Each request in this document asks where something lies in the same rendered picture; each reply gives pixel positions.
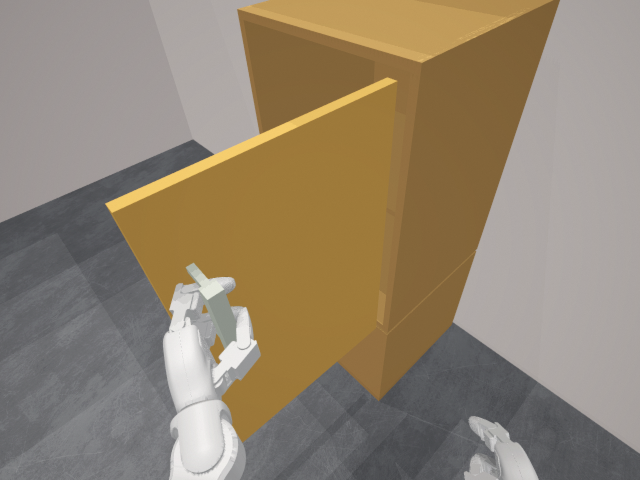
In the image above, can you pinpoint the robot right hand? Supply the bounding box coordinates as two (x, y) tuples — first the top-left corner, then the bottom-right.
(464, 416), (539, 480)

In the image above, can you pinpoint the robot left forearm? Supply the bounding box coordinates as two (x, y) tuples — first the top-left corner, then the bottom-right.
(169, 399), (246, 480)

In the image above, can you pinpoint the robot left hand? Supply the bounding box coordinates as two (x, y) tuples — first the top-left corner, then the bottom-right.
(163, 277), (261, 414)

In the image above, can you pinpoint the cupboard door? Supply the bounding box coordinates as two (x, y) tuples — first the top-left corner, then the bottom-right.
(105, 77), (398, 443)

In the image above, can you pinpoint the handle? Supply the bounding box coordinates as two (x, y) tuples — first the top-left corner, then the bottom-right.
(186, 263), (237, 349)

